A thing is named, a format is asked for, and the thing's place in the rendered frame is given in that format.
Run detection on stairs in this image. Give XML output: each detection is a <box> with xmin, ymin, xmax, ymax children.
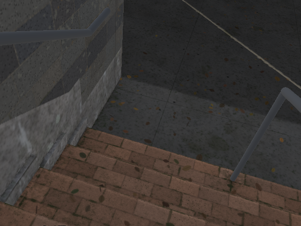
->
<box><xmin>0</xmin><ymin>127</ymin><xmax>301</xmax><ymax>226</ymax></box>

